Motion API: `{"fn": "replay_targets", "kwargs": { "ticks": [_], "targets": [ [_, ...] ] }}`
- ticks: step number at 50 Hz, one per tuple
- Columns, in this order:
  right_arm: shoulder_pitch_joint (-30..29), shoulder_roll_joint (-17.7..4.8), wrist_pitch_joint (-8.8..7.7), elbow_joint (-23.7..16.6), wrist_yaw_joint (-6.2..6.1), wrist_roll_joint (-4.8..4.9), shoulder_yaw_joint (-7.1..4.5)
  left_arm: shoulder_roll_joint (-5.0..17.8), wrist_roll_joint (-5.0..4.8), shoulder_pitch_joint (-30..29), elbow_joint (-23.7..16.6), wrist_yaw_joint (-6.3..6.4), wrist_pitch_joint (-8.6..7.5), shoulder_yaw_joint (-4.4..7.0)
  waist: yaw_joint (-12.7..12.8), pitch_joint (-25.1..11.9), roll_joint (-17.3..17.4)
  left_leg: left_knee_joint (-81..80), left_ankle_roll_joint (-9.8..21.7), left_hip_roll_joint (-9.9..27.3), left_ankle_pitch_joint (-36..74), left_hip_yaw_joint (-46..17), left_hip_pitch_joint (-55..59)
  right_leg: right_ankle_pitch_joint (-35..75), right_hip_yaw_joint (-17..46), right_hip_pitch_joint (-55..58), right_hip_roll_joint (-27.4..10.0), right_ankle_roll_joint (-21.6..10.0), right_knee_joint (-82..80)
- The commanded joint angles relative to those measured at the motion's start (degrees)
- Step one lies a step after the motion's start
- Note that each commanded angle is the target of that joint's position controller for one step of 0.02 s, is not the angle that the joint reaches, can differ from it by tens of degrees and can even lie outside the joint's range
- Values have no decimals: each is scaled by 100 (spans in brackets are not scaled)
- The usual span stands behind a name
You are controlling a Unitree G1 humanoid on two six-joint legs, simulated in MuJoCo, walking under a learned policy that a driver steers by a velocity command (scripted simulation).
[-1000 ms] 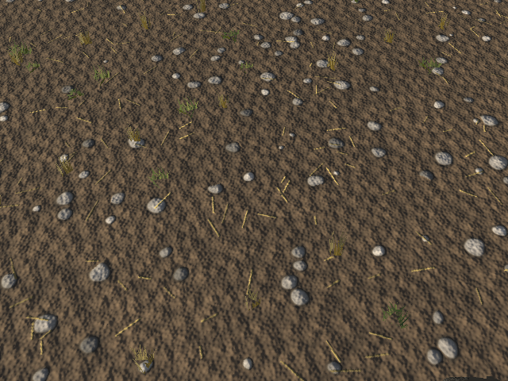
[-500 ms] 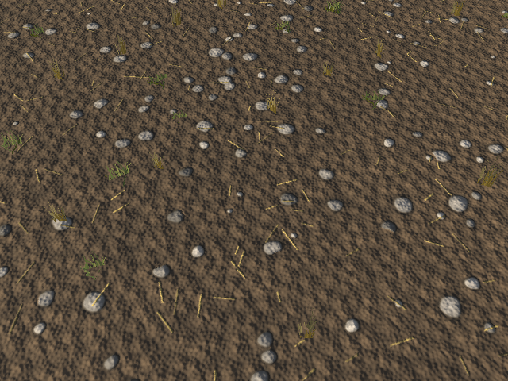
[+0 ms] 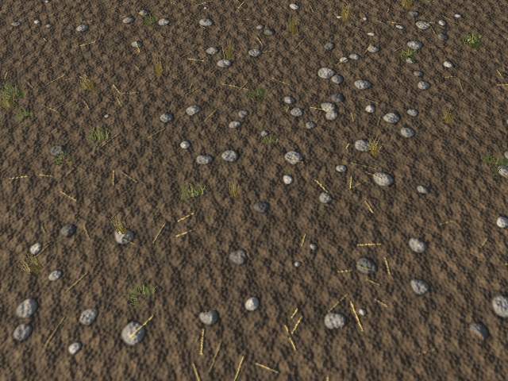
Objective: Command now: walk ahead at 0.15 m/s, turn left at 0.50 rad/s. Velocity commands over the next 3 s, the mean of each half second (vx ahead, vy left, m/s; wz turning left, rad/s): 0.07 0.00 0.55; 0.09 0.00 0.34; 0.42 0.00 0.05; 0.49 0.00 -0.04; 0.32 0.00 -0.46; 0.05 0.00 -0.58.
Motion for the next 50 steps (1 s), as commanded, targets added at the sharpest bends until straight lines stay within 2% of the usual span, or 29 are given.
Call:
{"fn": "replay_targets", "kwargs": {
  "ticks": [1,3,5,6,7,8,9,11,12,15,19,24,27,28,29,30,31,33,34,37,39,40,42,44,46,47,48,49,50],
  "targets": [
    [-26,-368,4,-499,130,-24,-103,1060,-115,-294,-320,79,73,259,-132,-496,-646,-363,141,-30,-104,106,561,3563,323,206,-1728,-738,35],
    [82,-491,34,-587,179,-32,-168,1123,-197,-411,-339,103,169,299,-247,-501,-692,-532,318,-164,-621,245,717,3853,330,329,-1802,-621,566],
    [807,-743,-8,-459,147,-35,-318,1026,-239,-456,-365,127,248,288,-617,-838,-433,-1351,630,-573,-50,455,1781,4022,97,150,-1412,-265,1978],
    [1173,-1305,-26,-464,13,-51,-494,913,-80,-157,-389,95,234,243,-696,-1196,468,-1586,990,9,2545,-592,2928,2486,-8,-740,-927,189,3379],
    [1065,-1774,7,-587,-96,-104,-543,447,226,150,-555,6,201,93,-217,-1647,1658,-1253,2119,1355,4859,-2644,4392,-2613,245,-2692,132,644,5324],
    [1055,-1448,-28,-740,-35,-157,-430,665,74,59,-537,-84,157,98,-481,-2586,973,-1715,2575,1649,3379,-3464,4556,-2821,1600,-2998,217,578,6037],
    [661,-1234,-69,-859,-5,-107,-382,856,-139,-359,-613,-110,161,151,-494,-2060,462,-1936,2325,1431,2436,-2986,4108,-2376,1739,-3295,4,467,6047],
    [122,-878,-35,-909,-81,66,-283,863,-45,-655,-596,6,242,185,-285,-1188,-110,-2202,1730,948,974,-2298,2995,-1595,1713,-3292,-318,455,5260],
    [-5,-859,5,-945,-134,28,-270,897,-17,-654,-619,42,292,209,-159,-1051,59,-2317,1620,765,630,-2143,2508,-1363,1715,-2958,-334,464,4910],
    [23,-980,56,-1022,-231,-80,-320,699,-26,-498,-571,67,322,170,-96,-1120,343,-2367,1539,497,733,-1941,2196,-1069,1615,-2494,-125,574,4020],
    [21,-1090,129,-1077,-321,-26,-371,637,-40,-629,-587,67,327,135,-209,-1210,436,-2370,1435,373,-180,-2103,2044,-645,1699,-2180,-34,700,3170],
    [-28,-1037,227,-1135,-304,-26,-353,734,-87,-661,-634,-21,230,167,-288,-1048,712,-2302,1273,293,-872,-2649,2059,-632,1747,-1827,76,599,2215],
    [-119,-971,307,-1181,-335,64,-318,814,-85,-151,-487,-104,143,232,-10,-1025,672,-1884,940,0,-789,-2650,1839,164,1618,-884,2,340,649],
    [41,-749,318,-1201,-342,55,-253,1180,11,41,-469,-88,153,325,-59,-1077,58,-1141,633,-377,-1584,-2229,1262,225,2327,-274,-903,24,216],
    [138,-577,282,-1392,-322,98,-227,1710,149,-114,-476,-50,224,431,-371,-805,-1717,46,300,-1382,-2901,-935,50,933,3738,-109,-2054,-806,-98],
    [135,-1060,199,-1330,-293,-23,-361,1404,272,-358,-667,-42,208,365,-236,-757,-1715,1440,42,-1082,-3200,-929,-96,1247,4249,-514,-2543,-1341,-204],
    [247,-1268,198,-1181,-267,1,-453,1090,226,-666,-815,0,196,274,-342,-728,-1205,2057,-14,-974,-2832,-1032,83,1359,3706,-664,-2235,-1206,-69],
    [485,-986,301,-945,-300,-34,-407,842,7,-893,-853,30,203,198,-401,-585,-941,2635,-206,-969,-2300,-934,35,1413,2846,-572,-1633,-821,131],
    [494,-801,332,-928,-293,-24,-350,815,-29,-814,-826,39,218,164,-360,-526,-928,2783,-281,-980,-2212,-897,41,1644,2632,-562,-1537,-842,152],
    [102,-561,305,-1086,-291,44,-219,860,-5,-445,-725,45,282,163,-109,-534,-1098,1881,-407,-872,-2061,-614,112,1883,2264,-131,-1374,-937,191],
    [-68,-427,287,-1158,-270,6,-125,951,-17,-385,-691,38,306,179,-18,-672,-1260,935,-435,-656,-2144,-440,602,2002,2149,2,-1393,-942,288],
    [-109,-334,280,-1177,-243,-4,-62,999,-39,-311,-661,21,314,191,43,-777,-1318,407,-400,-549,-2174,-272,983,1415,2107,-92,-1399,-932,184],
    [-157,-420,264,-1142,-195,43,-49,1197,-108,-87,-563,-37,326,235,184,-630,-1474,-347,-300,-608,-2186,105,1550,-171,2261,-468,-1412,-948,-88],
    [136,-495,202,-958,-155,51,-70,1258,-192,-87,-516,-84,323,225,0,-381,-1320,-1494,-39,-709,-1461,315,2297,-1051,2342,-944,-1387,-884,-124],
    [617,-594,127,-758,-180,62,-100,964,-172,-48,-446,-143,236,111,-282,-458,-985,-2084,315,-505,-1255,-16,3517,-1089,2184,-1636,-1204,-542,269],
    [1196,-794,94,-630,-227,41,-138,503,-46,-265,-548,-215,140,-32,-489,-777,-202,-2212,565,334,-1196,-1096,4395,-1117,1619,-2348,-778,-168,1521],
    [1469,-1511,87,-533,-189,-21,-328,389,-66,-543,-877,-224,-3,-65,-544,-693,1272,-2630,1332,1357,-2098,-2721,4406,-1615,760,-3509,-55,181,2553],
    [1559,-1282,-46,-533,-152,-67,-287,907,-152,-1061,-983,-195,-80,76,-865,-197,909,-3082,1800,1635,-2615,-3373,4082,-2039,1203,-4050,-300,242,3560],
    [1399,-1004,-154,-509,-162,-92,-191,1080,-249,-955,-961,-220,-112,168,-676,80,778,-3161,1737,1537,-2874,-3139,3995,-1748,1386,-4374,-496,166,4047]
  ]
}}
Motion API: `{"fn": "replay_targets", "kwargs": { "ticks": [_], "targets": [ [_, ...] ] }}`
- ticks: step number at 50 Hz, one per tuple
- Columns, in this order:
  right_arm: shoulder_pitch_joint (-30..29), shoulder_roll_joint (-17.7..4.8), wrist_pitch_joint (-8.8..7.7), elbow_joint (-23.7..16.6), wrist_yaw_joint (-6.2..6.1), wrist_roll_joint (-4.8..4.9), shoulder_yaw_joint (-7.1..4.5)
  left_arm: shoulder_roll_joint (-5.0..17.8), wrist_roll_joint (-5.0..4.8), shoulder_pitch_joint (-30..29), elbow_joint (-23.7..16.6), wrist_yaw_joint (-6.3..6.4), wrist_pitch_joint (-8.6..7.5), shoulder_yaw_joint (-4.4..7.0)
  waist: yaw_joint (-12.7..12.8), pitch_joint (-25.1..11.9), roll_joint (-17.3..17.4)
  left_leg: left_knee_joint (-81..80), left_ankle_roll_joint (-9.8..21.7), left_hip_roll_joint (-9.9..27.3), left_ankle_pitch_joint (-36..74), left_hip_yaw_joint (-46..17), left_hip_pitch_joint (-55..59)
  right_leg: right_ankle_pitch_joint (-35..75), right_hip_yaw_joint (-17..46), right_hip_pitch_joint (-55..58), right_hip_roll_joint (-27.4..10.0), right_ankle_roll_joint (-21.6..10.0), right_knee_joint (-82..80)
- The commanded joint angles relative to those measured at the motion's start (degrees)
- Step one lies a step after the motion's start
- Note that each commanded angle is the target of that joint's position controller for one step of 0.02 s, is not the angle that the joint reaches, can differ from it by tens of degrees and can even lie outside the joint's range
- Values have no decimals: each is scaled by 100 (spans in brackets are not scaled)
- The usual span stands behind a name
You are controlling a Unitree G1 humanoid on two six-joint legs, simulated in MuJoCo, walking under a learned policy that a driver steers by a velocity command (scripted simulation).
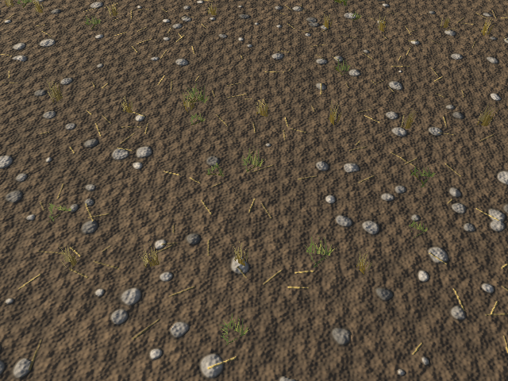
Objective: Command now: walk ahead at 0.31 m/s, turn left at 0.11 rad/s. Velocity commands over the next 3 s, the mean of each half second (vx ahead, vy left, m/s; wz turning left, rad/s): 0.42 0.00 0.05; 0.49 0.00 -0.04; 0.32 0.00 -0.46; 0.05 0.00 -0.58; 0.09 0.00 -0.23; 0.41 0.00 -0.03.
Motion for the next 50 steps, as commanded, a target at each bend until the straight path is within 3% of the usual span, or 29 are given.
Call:
{"fn": "replay_targets", "kwargs": {
  "ticks": [1,2,4,7,9,11,14,16,17,18,19,20,21,22,23,24,27,30,34,39,42,43,44,45,46,47,48,49,50],
  "targets": [
    [693,-1023,-300,-98,-30,-35,-293,832,-118,-877,-663,-51,-312,234,-477,585,1161,-1788,1300,1888,-1401,-2682,1463,-113,269,-2934,-282,-124,1532],
    [566,-943,-339,-93,-35,27,-266,814,-71,-848,-643,-76,-338,239,-421,690,1142,-1889,1200,1787,-1044,-2412,1483,324,279,-3088,-359,-125,1443],
    [513,-855,-364,-102,-53,-7,-230,626,-4,-922,-615,-142,-394,201,-373,647,938,-2009,1055,1537,21,-1798,1309,1060,184,-2836,-384,-59,1116],
    [526,-956,-371,-74,-48,14,-274,333,33,-1133,-657,-224,-410,77,-417,498,843,-2006,953,1220,884,-977,834,1898,-40,-1999,-217,124,19],
    [702,-1088,-382,13,-35,35,-317,288,10,-1395,-765,-249,-395,21,-510,539,869,-1996,928,1225,981,-786,528,2212,-107,-1497,-85,165,-583],
    [847,-1185,-399,110,-22,79,-350,385,-25,-1522,-858,-278,-376,14,-515,630,875,-2008,921,1410,907,-825,438,2331,-60,-1240,-50,91,-861],
    [836,-1261,-383,207,-23,113,-382,621,-41,-1360,-884,-300,-387,64,-310,655,861,-1816,793,1655,1241,-854,711,2172,-5,-946,-28,-156,-1151],
    [764,-1260,-331,232,-38,86,-366,848,-18,-604,-689,-247,-384,195,143,178,809,-769,571,1421,2895,-530,743,1971,-237,148,240,-385,-1308],
    [861,-1078,-309,243,-57,42,-291,1075,-23,273,-448,-189,-376,318,519,-422,659,448,384,1110,3316,-232,329,1923,-185,1392,208,-558,-1258],
    [1317,-603,-340,41,-52,-32,-122,1654,103,1047,-356,-139,-364,443,553,-1418,-499,2688,-4,513,1843,89,-1352,1114,1826,3408,-1201,-1232,-1383],
    [1518,-318,-450,37,-65,36,-31,1649,65,1371,-253,-203,-371,415,491,-1960,-1647,4036,-159,-237,-1520,-449,-2480,-538,4280,3993,-1910,-1725,-2677],
    [1006,-927,-519,14,-25,203,-185,1207,18,986,-290,-198,-397,275,512,-1164,-1071,4642,-77,119,-1317,-730,-3127,-1153,4082,3427,-1841,-1481,-2992],
    [586,-1082,-558,-98,-4,256,-217,1044,31,544,-377,-179,-392,222,384,-512,-713,4618,46,428,-811,-516,-3320,-767,3349,2720,-1714,-1295,-3000],
    [379,-1036,-574,-106,-20,172,-206,910,81,207,-444,-168,-380,180,242,-195,-306,4364,75,668,-329,-394,-3147,-107,2745,2043,-1498,-1216,-3054],
    [368,-958,-548,-72,-23,101,-222,770,150,-6,-492,-172,-389,140,71,-1,-287,4072,76,849,31,-405,-2894,407,2274,1521,-1258,-1174,-3178],
    [497,-863,-499,-16,-9,88,-218,687,196,-129,-507,-168,-408,117,-76,-7,-415,3949,63,948,259,-424,-2586,682,1994,1205,-1124,-1170,-3324],
    [483,-679,-372,30,-19,45,-189,701,123,-117,-426,-146,-501,130,-201,145,-296,3548,-92,1015,649,-322,-2589,1339,1412,852,-1012,-1327,-3680],
    [-83,-642,-393,-132,-32,-19,-170,805,99,94,-304,-82,-493,154,-81,360,-88,2652,-275,1048,1466,-289,-3057,1943,1042,1032,-972,-1348,-3825],
    [-885,-435,-516,-302,69,16,-73,911,38,445,-165,-10,-424,165,223,492,-41,1193,-296,824,2486,-1,-2761,2382,480,1159,-765,-1157,-3831],
    [-1616,-444,-597,-577,258,76,-33,985,-15,967,93,15,-252,196,429,651,-32,348,-129,621,2311,37,-2871,2742,489,2079,-1106,-1131,-3474],
    [-1384,-655,-609,-578,318,65,-100,1101,-30,905,129,52,-158,250,148,398,-218,144,113,410,1594,131,-2389,4076,498,2588,-1258,-979,-2882],
    [-970,-803,-606,-478,301,53,-173,1162,-23,822,116,66,-130,267,-108,86,-319,113,234,223,1414,286,-1753,5107,417,2634,-1180,-904,-2353],
    [-127,-1044,-605,-241,249,41,-309,1070,-7,772,101,73,-93,223,-567,-464,-242,-19,415,108,1548,387,-469,5623,255,2300,-899,-750,-1299],
    [928,-1409,-583,-47,171,-31,-423,792,102,802,-34,77,-108,95,-974,-1366,158,308,747,1002,1648,-539,1477,4261,144,1063,-604,-564,364],
    [1202,-1868,-566,74,172,-65,-518,-15,84,1635,-125,13,-231,-139,-521,-2209,1726,-147,1657,2465,373,-3346,3554,74,126,-1336,514,-184,2468],
    [1251,-1225,-557,22,157,-32,-364,604,-69,1237,-19,-10,-342,-3,-849,-2207,1276,-771,1546,2499,-295,-3953,3399,-683,931,-1951,408,-210,3140],
    [851,-1034,-562,16,129,-42,-283,952,-225,651,-235,-21,-399,117,-829,-1212,1007,-911,1246,2318,-72,-2965,2650,-263,874,-2315,129,-253,3249],
    [471,-917,-567,-2,115,-55,-245,897,-208,343,-318,5,-417,110,-648,-729,628,-1050,1090,2100,476,-2243,1856,257,704,-2191,-168,-231,3006],
    [184,-739,-588,15,126,-68,-202,830,-116,213,-331,20,-386,135,-484,-322,534,-1262,999,1872,901,-1696,1195,590,681,-2034,-327,-183,2667]
  ]
}}
Over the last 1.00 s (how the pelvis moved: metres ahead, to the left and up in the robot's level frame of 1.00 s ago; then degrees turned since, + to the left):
0.13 0.01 -0.01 27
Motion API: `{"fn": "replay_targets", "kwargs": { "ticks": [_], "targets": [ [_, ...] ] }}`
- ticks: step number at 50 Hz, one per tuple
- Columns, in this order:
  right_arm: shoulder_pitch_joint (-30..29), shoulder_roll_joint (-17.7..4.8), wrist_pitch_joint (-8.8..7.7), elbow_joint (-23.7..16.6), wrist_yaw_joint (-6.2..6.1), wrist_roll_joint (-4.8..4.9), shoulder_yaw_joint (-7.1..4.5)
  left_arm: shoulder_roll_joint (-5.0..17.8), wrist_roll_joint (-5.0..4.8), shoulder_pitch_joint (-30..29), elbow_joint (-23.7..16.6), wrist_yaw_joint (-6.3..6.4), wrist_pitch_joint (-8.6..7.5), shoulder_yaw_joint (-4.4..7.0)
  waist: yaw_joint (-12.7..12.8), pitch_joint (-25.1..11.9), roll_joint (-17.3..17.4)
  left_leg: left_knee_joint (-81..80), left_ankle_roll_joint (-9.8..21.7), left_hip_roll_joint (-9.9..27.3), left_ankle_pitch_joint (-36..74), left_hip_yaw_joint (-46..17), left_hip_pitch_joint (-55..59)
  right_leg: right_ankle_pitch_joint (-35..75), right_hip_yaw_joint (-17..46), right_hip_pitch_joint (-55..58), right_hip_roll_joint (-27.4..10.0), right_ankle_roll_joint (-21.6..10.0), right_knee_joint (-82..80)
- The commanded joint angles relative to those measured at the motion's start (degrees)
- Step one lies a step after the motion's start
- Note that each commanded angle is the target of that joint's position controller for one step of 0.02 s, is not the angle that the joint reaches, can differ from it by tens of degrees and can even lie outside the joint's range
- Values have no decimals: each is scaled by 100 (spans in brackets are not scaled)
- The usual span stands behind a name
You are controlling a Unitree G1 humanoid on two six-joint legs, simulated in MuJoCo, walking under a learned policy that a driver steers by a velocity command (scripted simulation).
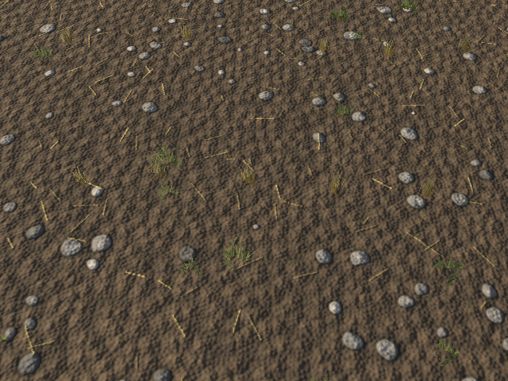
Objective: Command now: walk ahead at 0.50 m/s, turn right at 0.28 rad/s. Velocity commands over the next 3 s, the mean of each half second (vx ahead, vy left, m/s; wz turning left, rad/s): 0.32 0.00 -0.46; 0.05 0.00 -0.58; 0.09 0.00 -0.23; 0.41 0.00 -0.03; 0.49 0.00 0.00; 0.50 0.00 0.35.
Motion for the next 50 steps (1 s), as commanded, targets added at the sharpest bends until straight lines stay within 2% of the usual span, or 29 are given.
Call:
{"fn": "replay_targets", "kwargs": {
  "ticks": [1,4,6,10,12,15,17,18,19,20,21,22,23,24,25,26,28,31,36,40,42,43,44,45,46,47,48,49,50],
  "targets": [
    [648,-582,-89,-19,-46,-65,-191,664,5,-289,-553,26,-89,213,-323,-547,680,-1775,838,1615,223,-1816,2039,718,336,-1916,-685,41,319],
    [454,-578,-205,125,-37,-53,-227,330,-3,-106,-506,40,140,188,-96,-268,606,-2218,880,1522,716,-1063,1430,992,297,-1698,-772,168,58],
    [463,-682,-226,233,-69,-79,-268,281,34,-362,-639,57,204,191,-99,-75,513,-2339,882,1507,1021,-655,1400,1415,349,-2022,-793,242,-316],
    [304,-843,-128,293,-197,-83,-295,145,128,-994,-905,-68,122,146,-202,147,456,-2189,661,1157,2346,405,1313,2673,-132,-1721,-600,282,-1998],
    [523,-957,-45,380,-274,-40,-323,46,174,-1407,-1113,-167,99,111,-393,84,407,-1969,625,1232,2887,588,1558,3013,-440,-1556,-457,262,-2536],
    [567,-1115,125,444,-333,96,-384,205,163,-1458,-1323,-292,146,185,-331,-85,537,-1428,518,1481,3311,619,2237,2611,-512,-1546,-337,81,-2918],
    [389,-1226,240,379,-392,194,-439,444,196,-1096,-1343,-338,180,303,-68,-330,658,-669,387,1546,4159,626,2452,2011,-697,-1129,-76,-121,-2994],
    [304,-1224,299,338,-411,219,-449,633,188,-617,-1255,-337,181,408,188,-572,608,77,274,1447,4307,661,2415,1954,-777,-584,114,-262,-3190],
    [273,-1101,329,304,-405,217,-405,891,191,44,-1096,-264,166,549,527,-908,345,1225,23,1127,3763,772,2113,2600,-745,343,310,-454,-3732],
    [659,-721,298,215,-362,-33,-268,1421,198,219,-1132,-104,190,666,380,-1338,-807,2935,-373,645,820,794,822,5186,600,1702,-646,-820,-3615],
    [1251,-376,241,121,-269,-220,-140,1707,304,-216,-1444,-49,209,636,-231,-2067,-1606,4985,-773,-478,-3321,-5,-897,7164,3083,3032,-1958,-2174,-3485],
    [1202,-831,180,147,-178,-40,-193,1457,283,-270,-1624,-133,203,577,118,-2944,-767,5414,-700,-291,-3133,-1138,-1173,5766,3456,3153,-2125,-2462,-4023],
    [606,-998,181,-4,-169,145,-233,1169,220,-587,-1688,-149,185,526,149,-2254,-319,5240,-569,-77,-2588,-1084,-1521,4312,2917,2605,-1816,-2163,-4267],
    [338,-932,230,-8,-245,94,-236,935,111,-877,-1656,-122,192,468,-2,-1450,147,4694,-548,169,-2130,-1018,-1629,3510,2361,1760,-1456,-1744,-4417],
    [235,-966,314,17,-331,8,-259,733,82,-1061,-1682,-67,220,400,-107,-1115,154,4225,-544,333,-1854,-1031,-1426,3133,2050,1085,-1251,-1526,-4539],
    [261,-982,390,6,-354,-20,-277,708,139,-1156,-1721,-31,259,387,-241,-930,-21,3906,-539,333,-1679,-1006,-1052,2955,1875,523,-1056,-1406,-4649],
    [402,-822,435,11,-366,-63,-252,823,245,-1165,-1788,25,288,434,-325,-949,-240,3403,-604,203,-1475,-902,-695,3315,1667,133,-860,-1360,-4694],
    [283,-703,451,-17,-408,-62,-206,972,195,-1037,-1808,142,343,498,-251,-1168,-266,2684,-757,110,-1214,-968,-695,3317,1679,244,-800,-1313,-4589],
    [-76,-713,475,-131,-386,-4,-210,946,173,-1147,-1917,236,503,496,-110,-966,-577,1777,-813,5,-777,-1094,-539,1331,2038,28,-568,-1052,-4680],
    [-140,-761,338,-193,-309,36,-235,913,173,-1065,-1950,207,570,497,-11,-934,-773,949,-694,-114,-985,-1111,-201,1633,2486,314,-601,-1004,-4430],
    [71,-783,276,-150,-249,56,-269,886,122,-1135,-1989,205,609,485,-147,-945,-800,92,-555,-158,-747,-1038,241,2035,2640,406,-522,-898,-4184],
    [281,-818,253,-83,-226,48,-303,847,75,-1190,-2011,216,635,469,-295,-927,-751,-658,-456,-89,-202,-973,716,2013,2574,264,-357,-740,-3994],
    [421,-1106,257,-72,-235,-24,-387,664,72,-1034,-2027,222,644,415,-250,-1011,-299,-1015,-198,633,167,-1457,1369,1187,2247,-201,-39,-458,-3460],
    [173,-1656,335,-141,-275,-161,-491,442,71,-818,-2145,203,619,365,124,-795,1400,-1216,566,1825,1209,-2778,1711,-504,1024,-1328,884,-80,-2351],
    [202,-1401,346,-199,-264,-291,-462,926,151,-894,-2153,176,542,504,-71,-737,1761,-1305,1284,2420,1854,-3475,1461,-1234,621,-1755,865,232,-934],
    [-17,-1122,350,-317,-291,-227,-380,1205,146,-740,-2017,150,533,610,3,-718,1240,-1148,1245,2300,1967,-2994,1416,-886,644,-1772,614,371,-180],
    [-198,-925,371,-357,-317,-136,-338,1150,113,-648,-1859,157,581,628,48,-632,936,-1015,952,1880,1849,-2380,1421,-550,546,-1792,544,481,114],
    [-258,-839,395,-380,-339,-47,-311,988,114,-606,-1790,181,645,598,32,-572,863,-930,769,1622,1754,-2000,1540,-285,476,-1929,498,582,386],
    [-189,-808,418,-367,-350,-7,-282,792,111,-646,-1789,174,687,533,-50,-508,866,-917,784,1530,1963,-1801,1540,-159,427,-1969,479,662,511]
  ]
}}
Over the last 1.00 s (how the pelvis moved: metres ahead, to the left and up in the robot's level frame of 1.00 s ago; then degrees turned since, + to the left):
0.50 -0.01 -0.01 -2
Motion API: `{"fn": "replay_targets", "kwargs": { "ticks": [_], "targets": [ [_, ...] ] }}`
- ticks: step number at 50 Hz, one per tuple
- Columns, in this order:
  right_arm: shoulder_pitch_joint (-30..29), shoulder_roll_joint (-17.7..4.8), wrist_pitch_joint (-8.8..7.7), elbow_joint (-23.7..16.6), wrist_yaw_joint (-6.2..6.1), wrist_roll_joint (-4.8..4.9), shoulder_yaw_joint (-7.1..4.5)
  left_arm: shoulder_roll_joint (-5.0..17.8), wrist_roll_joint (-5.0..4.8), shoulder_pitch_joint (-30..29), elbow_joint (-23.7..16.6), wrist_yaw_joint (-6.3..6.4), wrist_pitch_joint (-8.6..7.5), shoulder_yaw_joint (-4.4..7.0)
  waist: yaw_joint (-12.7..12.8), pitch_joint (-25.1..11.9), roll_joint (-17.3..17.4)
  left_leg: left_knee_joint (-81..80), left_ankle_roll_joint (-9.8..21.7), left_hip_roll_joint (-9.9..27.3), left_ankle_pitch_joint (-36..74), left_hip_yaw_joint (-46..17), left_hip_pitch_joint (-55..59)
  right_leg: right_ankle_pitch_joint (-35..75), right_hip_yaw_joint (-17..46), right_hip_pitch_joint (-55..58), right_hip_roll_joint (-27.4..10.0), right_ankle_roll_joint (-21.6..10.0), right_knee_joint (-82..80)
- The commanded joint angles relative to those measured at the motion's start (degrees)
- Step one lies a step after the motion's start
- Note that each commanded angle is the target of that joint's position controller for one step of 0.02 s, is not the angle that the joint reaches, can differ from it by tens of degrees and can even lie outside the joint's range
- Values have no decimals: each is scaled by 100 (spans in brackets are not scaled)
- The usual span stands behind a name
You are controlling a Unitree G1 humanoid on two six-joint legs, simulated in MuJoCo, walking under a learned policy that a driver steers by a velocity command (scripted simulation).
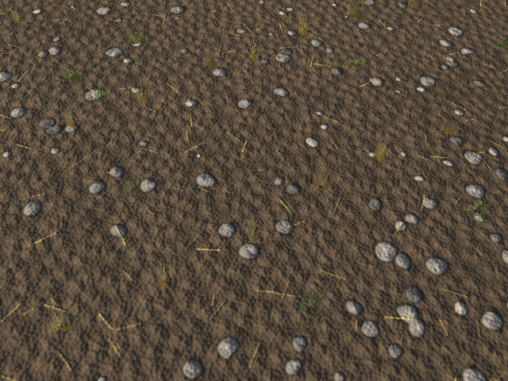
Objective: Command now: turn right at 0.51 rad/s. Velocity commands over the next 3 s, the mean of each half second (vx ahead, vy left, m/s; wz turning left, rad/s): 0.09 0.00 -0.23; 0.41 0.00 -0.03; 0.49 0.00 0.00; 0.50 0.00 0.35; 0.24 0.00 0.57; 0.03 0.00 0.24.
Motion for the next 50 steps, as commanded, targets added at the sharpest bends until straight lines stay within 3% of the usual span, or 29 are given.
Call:
{"fn": "replay_targets", "kwargs": {
  "ticks": [1,4,6,8,11,12,13,14,15,16,17,18,19,21,23,26,28,30,32,33,34,35,36,37,39,42,45,50],
  "targets": [
    [-278,-730,-6,-454,-58,71,-149,382,-21,251,-246,7,33,151,85,-368,983,-753,1108,1321,2516,-941,851,129,-165,-558,-336,284,923],
    [-51,-850,69,-390,-56,36,-190,164,-26,-145,-416,2,-3,37,-142,-510,1248,-712,1224,1304,2637,-734,1259,153,-398,-332,-476,353,-107],
    [-110,-972,99,-382,-21,71,-224,60,16,-230,-458,-31,-17,-37,-177,-617,1394,-677,1243,1345,2658,-616,1156,58,-569,289,-616,308,-943],
    [-70,-1055,113,-330,27,124,-241,107,10,-230,-448,-58,-18,-43,-221,-640,1510,-651,1282,1431,2672,-660,1068,126,-742,767,-644,242,-1637],
    [-123,-997,114,-236,63,257,-184,98,25,188,-212,-99,-31,-26,23,-566,1361,-367,1073,1318,2323,-589,779,1452,-970,1759,-554,-47,-3574],
    [146,-855,72,-108,75,272,-128,184,53,210,-198,-90,-37,-19,19,-560,1160,-279,758,1198,1894,-504,449,2086,-771,2349,-652,-221,-4161],
    [346,-600,5,-91,116,90,-30,472,86,297,-250,-40,-36,15,-103,-888,381,248,272,861,851,-176,-69,3334,135,3194,-1409,-429,-4045],
    [439,-260,-70,-173,150,-64,86,686,207,-96,-306,-21,-28,11,-424,-838,-943,382,-180,369,-727,341,-450,3899,861,2840,-2185,-1072,-3778],
    [69,-480,-66,-170,111,-75,68,208,221,-147,-315,-58,-91,-97,-79,-867,-728,407,-339,347,-983,245,-177,2550,886,2466,-2147,-1395,-3962],
    [-107,-578,-74,-180,121,-12,41,180,202,-70,-208,-81,-139,-113,1,-707,-697,453,-341,189,-767,429,-274,1014,809,2464,-1882,-1265,-4116],
    [-264,-636,-84,-156,112,45,15,488,166,176,-111,-71,-156,-16,210,-481,-812,778,-328,10,-862,621,-601,-176,959,2479,-1811,-1226,-4333],
    [-454,-758,-88,-216,104,87,-26,682,134,433,-21,-54,-188,31,407,-91,-1040,1206,-288,14,-1171,527,-1122,-824,1395,2432,-2029,-1356,-4640],
    [-605,-861,-113,-301,117,157,-66,708,141,648,64,-25,-252,27,511,191,-1162,1867,-194,165,-1605,241,-1646,-876,1809,2473,-2294,-1516,-4844],
    [-389,-857,-218,-242,189,268,-119,523,55,802,142,15,-377,-19,398,291,-899,2494,29,361,-1631,16,-2327,-795,1988,2832,-2452,-1638,-4918],
    [-399,-697,-338,-187,262,247,-87,422,12,665,126,31,-447,-42,331,268,-585,2166,146,445,-1219,46,-2321,-396,1669,2910,-2316,-1557,-5003],
    [-414,-453,-435,-121,377,206,21,516,7,475,97,-33,-488,2,273,88,-466,1265,145,292,-634,311,-1377,461,941,2457,-1983,-1459,-4979],
    [-373,-506,-435,-103,415,223,37,602,-42,536,147,-100,-501,35,254,27,-464,823,113,167,-281,431,-740,587,753,2102,-1950,-1467,-4917],
    [-55,-571,-430,-2,418,234,25,613,-85,505,203,-145,-499,31,18,1,-350,335,149,62,296,519,93,473,629,1604,-1931,-1366,-4691],
    [716,-711,-409,269,354,256,-54,375,-19,539,267,-163,-504,-55,-343,-124,-202,190,226,-37,180,507,1175,266,429,982,-1709,-1129,-4079],
    [1259,-954,-424,360,291,260,-128,61,44,481,250,-170,-535,-159,-585,-244,260,-177,441,495,-218,-242,1818,361,-1,478,-1331,-834,-2952],
    [1681,-1741,-421,361,268,192,-291,-291,63,540,-60,-161,-639,-268,-573,-578,1879,-1143,1230,1879,-1661,-2609,2571,-190,-837,-744,-607,-361,-760],
    [1710,-1551,-461,337,315,113,-240,182,-70,378,-126,-104,-715,-145,-666,-485,1636,-1850,1705,2276,-3028,-4066,2361,-697,-324,-1439,-614,-313,369],
    [1307,-1247,-501,252,317,114,-134,472,-175,321,-105,-103,-753,-49,-469,18,1272,-1857,1567,2200,-3127,-3658,2073,-203,-192,-1836,-958,-437,761],
    [1042,-1031,-516,175,314,93,-71,458,-151,327,-17,-111,-758,-50,-340,163,1067,-1817,1392,1915,-2598,-3044,1856,314,-280,-1821,-1141,-498,762],
    [791,-837,-513,114,301,58,5,302,-7,312,80,-130,-754,-48,-174,230,858,-1900,1170,1480,-1355,-2094,1454,1061,-300,-1512,-1393,-478,340],
    [871,-818,-531,135,260,87,16,125,34,243,117,-160,-714,-76,-145,156,759,-2096,1173,1200,32,-1285,1330,1830,-494,-1333,-1407,-286,-102],
    [1037,-848,-487,232,205,118,11,-44,42,-199,-24,-162,-730,-139,-243,196,623,-2139,1140,1059,1082,-710,1368,2454,-603,-1309,-1372,-121,-1067],
    [1489,-943,-401,448,144,176,-8,-222,-19,-1135,-271,-322,-828,-247,-551,423,615,-2155,1093,1061,1385,-295,1385,3279,-837,-814,-1155,-128,-2497]
  ]
}}
Over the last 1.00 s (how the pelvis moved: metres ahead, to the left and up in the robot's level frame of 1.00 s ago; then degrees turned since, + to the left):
0.32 -0.02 0.01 -33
